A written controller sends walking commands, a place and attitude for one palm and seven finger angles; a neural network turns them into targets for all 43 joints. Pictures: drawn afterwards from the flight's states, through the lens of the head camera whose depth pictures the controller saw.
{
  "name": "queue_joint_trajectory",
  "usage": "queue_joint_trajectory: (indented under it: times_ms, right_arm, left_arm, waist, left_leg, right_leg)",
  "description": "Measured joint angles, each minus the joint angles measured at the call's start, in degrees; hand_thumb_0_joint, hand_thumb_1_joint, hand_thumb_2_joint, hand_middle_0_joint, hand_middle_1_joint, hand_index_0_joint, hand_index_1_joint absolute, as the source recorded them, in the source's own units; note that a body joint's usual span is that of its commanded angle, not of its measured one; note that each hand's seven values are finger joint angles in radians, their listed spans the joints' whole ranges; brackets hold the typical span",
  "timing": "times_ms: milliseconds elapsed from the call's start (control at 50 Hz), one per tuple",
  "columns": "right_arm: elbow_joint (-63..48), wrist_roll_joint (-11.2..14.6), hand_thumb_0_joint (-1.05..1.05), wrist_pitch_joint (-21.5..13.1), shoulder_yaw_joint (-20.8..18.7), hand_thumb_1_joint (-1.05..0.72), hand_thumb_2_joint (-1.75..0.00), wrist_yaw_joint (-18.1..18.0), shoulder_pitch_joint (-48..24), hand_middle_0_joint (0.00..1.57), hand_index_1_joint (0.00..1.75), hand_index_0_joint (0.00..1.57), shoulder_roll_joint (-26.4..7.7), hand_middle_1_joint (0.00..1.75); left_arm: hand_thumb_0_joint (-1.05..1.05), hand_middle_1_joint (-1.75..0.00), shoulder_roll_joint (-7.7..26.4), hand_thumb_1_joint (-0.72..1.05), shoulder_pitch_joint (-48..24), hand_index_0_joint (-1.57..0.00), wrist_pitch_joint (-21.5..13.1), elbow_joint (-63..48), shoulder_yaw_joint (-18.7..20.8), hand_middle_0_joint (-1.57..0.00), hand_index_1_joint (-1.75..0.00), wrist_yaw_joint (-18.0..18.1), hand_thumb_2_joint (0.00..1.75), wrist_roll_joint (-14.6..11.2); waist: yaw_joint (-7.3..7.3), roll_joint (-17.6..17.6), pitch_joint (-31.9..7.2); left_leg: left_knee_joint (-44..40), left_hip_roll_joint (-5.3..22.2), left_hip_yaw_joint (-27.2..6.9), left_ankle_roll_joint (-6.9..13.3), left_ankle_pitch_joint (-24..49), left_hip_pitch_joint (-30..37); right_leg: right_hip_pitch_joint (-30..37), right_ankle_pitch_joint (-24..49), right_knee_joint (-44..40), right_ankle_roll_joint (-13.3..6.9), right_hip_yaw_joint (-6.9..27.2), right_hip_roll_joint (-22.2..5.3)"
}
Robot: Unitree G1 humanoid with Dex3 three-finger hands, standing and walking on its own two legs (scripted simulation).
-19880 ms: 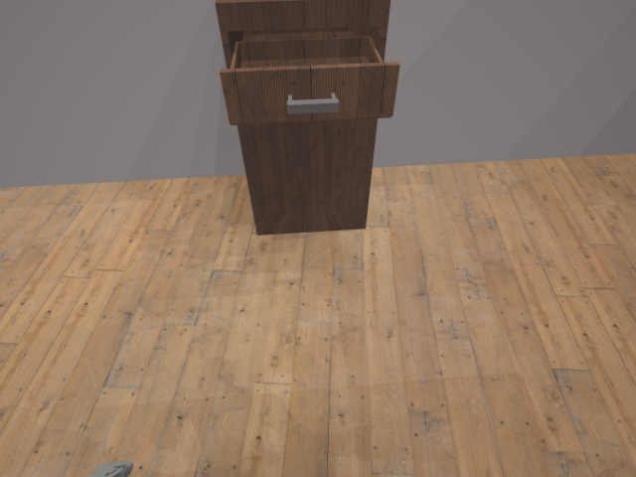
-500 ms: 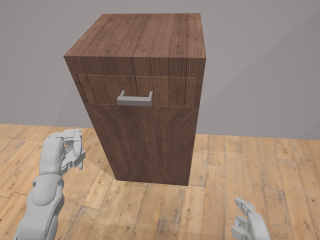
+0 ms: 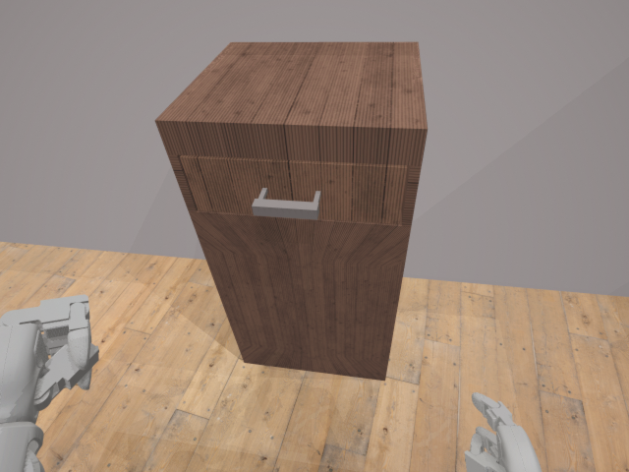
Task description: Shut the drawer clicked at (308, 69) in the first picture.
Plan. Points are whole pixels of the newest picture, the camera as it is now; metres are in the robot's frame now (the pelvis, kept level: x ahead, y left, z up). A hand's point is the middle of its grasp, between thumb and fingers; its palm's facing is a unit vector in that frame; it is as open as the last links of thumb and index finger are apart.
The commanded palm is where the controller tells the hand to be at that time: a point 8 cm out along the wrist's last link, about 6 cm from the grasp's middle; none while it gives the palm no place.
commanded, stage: draw the hand back to the body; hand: left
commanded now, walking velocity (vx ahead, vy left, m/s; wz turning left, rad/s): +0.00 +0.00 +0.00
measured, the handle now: (288, 201) +0.60 +0.14 +0.01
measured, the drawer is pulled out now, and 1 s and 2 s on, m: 0.00 0.00 0.00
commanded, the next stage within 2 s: step back with the hand held close in 0.04 s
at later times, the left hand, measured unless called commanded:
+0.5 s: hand (102, 366) +0.17 +0.24 +0.14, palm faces +0.23 -0.85 -0.48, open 3.3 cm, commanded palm +0.11 +0.29 +0.17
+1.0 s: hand (22, 440) +0.10 +0.26 +0.15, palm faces +0.34 -0.84 -0.42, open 3.3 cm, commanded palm +0.04 +0.31 +0.17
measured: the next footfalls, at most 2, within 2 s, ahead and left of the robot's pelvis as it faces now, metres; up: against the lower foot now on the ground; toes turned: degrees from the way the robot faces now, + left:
right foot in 1.30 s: -0.22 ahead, -0.09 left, +0.00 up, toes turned +1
left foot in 1.72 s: -0.17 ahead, +0.15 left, +0.00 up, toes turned +3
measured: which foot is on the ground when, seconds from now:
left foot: down 0.00-1.00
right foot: down 0.00-1.00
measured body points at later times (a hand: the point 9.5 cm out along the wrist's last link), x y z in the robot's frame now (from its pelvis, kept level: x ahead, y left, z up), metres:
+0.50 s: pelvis -0.02 +0.01 +0.00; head +0.00 +0.00 +0.45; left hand +0.15 +0.28 +0.16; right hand +0.15 -0.24 -0.09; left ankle +0.01 +0.09 -0.74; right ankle -0.04 -0.11 -0.74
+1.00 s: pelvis -0.09 +0.03 -0.01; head -0.07 +0.05 +0.43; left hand +0.07 +0.30 +0.17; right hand +0.08 -0.21 -0.09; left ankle +0.01 +0.09 -0.74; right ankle -0.04 -0.10 -0.74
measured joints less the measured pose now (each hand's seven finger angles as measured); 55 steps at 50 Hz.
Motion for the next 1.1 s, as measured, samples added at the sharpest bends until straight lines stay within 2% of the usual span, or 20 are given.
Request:
queue_joint_trajectory:
  times_ms: [180,300,420,540,620,700,840,960,1020,1060,1100]
  right_arm:
    - [0.48,-0.35,0.01,-0.65,0.72,-0.90,-0.90,-0.64,0.07,0.20,0.30,0.21,1.04,0.30]
    - [-1.30,-0.51,0.01,2.13,0.32,-0.90,-0.90,0.18,-0.87,0.21,0.30,0.21,1.03,0.30]
    - [-2.82,-0.14,0.01,5.19,-1.57,-0.90,-0.90,0.15,-1.58,0.20,0.30,0.21,0.14,0.30]
    - [-4.00,0.29,0.01,6.41,-2.20,-0.90,-0.90,-0.76,-0.46,0.20,0.30,0.20,0.54,0.30]
    - [-4.38,0.33,0.01,5.92,-2.07,-0.90,-0.90,-0.94,-0.19,0.20,0.30,0.20,0.99,0.30]
    - [-4.59,0.28,0.01,4.78,-1.78,-0.90,-0.90,-0.88,-0.57,0.20,0.30,0.21,1.30,0.30]
    - [-4.92,0.09,0.01,2.80,-1.37,-0.90,-0.90,-0.73,-0.54,0.21,0.30,0.21,1.64,0.30]
    - [-3.01,-0.54,0.01,1.73,-1.44,-0.90,-0.90,-0.56,0.80,0.21,0.30,0.21,1.40,0.30]
    - [-2.00,-0.70,0.01,1.49,-1.51,-0.90,-0.90,-0.99,1.22,0.21,0.30,0.21,1.21,0.30]
    - [-1.60,-0.85,0.01,1.08,-1.56,-0.90,-0.90,-1.43,1.25,0.21,0.30,0.21,1.50,0.30]
    - [-1.42,-1.20,0.01,0.48,-1.79,-0.90,-0.90,-1.52,1.59,0.21,0.30,0.21,2.00,0.30]
  left_arm:
    - [0.02,-1.60,-0.14,0.89,-1.41,-1.41,0.98,0.61,-1.00,-1.41,-1.60,0.31,0.90,0.17]
    - [0.02,-1.60,2.77,0.89,-1.09,-1.41,-2.73,-1.56,4.07,-1.41,-1.60,-0.17,0.90,0.61]
    - [0.02,-1.60,2.10,0.89,3.25,-1.41,-2.69,-2.18,2.40,-1.41,-1.60,-0.89,0.90,0.63]
    - [0.02,-1.60,4.77,0.89,6.55,-1.41,-2.50,-5.76,2.72,-1.41,-1.60,-0.40,0.89,0.54]
    - [0.02,-1.60,6.21,0.89,6.36,-1.41,-3.46,-7.78,4.62,-1.41,-1.60,0.49,0.89,0.52]
    - [0.02,-1.60,5.84,0.89,5.60,-1.41,-4.67,-7.93,5.48,-1.41,-1.60,0.94,0.89,0.78]
    - [0.02,-1.60,4.10,0.89,5.31,-1.41,-6.09,-6.20,5.31,-1.41,-1.60,1.18,0.89,1.89]
    - [0.02,-1.60,3.09,0.89,5.38,-1.41,-7.17,-8.03,3.68,-1.41,-1.60,2.42,0.90,2.04]
    - [0.02,-1.60,3.45,0.89,4.54,-1.41,-7.79,-9.08,3.43,-1.41,-1.60,2.93,0.90,2.13]
    - [0.02,-1.60,4.32,0.89,3.33,-1.41,-8.09,-9.00,4.16,-1.41,-1.60,2.85,0.90,2.65]
    - [0.02,-1.60,5.29,0.89,2.01,-1.41,-8.33,-8.30,5.18,-1.41,-1.60,2.55,0.89,3.43]
  waist:
    - [-0.11,-1.07,0.05]
    - [-2.27,-1.32,-0.24]
    - [-3.73,-1.57,0.73]
    - [-3.67,-3.32,1.61]
    - [-3.34,-3.89,1.75]
    - [-3.40,-3.59,1.50]
    - [-3.64,-2.63,1.33]
    - [-3.32,-3.47,1.34]
    - [-3.81,-3.87,1.75]
    - [-4.35,-4.18,2.24]
    - [-5.18,-3.77,2.10]
  left_leg:
    - [-0.19,0.31,0.10,-0.31,0.12,0.13]
    - [1.66,0.99,-0.22,-0.30,-0.06,-3.91]
    - [0.96,0.41,0.84,0.48,1.47,-7.03]
    - [1.67,-0.01,1.13,1.00,2.39,-9.55]
    - [2.53,-0.15,1.10,1.31,3.00,-10.91]
    - [3.36,-0.24,1.17,1.69,3.69,-12.20]
    - [5.98,0.00,0.49,2.01,3.73,-15.27]
    - [9.66,0.01,-1.10,0.77,-0.85,-18.09]
    - [9.13,0.19,-1.46,1.75,4.15,-18.18]
    - [8.37,0.10,-1.59,2.65,6.27,-18.06]
    - [6.74,0.00,-2.57,3.08,6.68,-18.08]
  right_leg:
    - [-0.06,0.07,0.01,-0.32,0.15,0.30]
    - [-3.26,0.81,0.09,-0.18,-0.14,0.95]
    - [-7.60,1.51,1.51,0.66,0.77,0.20]
    - [-10.79,1.71,3.69,1.06,0.93,-0.32]
    - [-12.33,2.02,5.06,1.26,0.82,-0.52]
    - [-13.82,2.51,6.37,1.45,0.81,-0.69]
    - [-16.26,3.40,8.09,1.40,0.07,-0.47]
    - [-17.17,4.86,7.51,1.17,-0.63,0.09]
    - [-17.44,4.80,8.27,1.63,-0.94,0.36]
    - [-18.56,1.30,11.70,2.05,0.49,1.29]
    - [-19.68,-2.68,19.90,2.00,2.37,3.17]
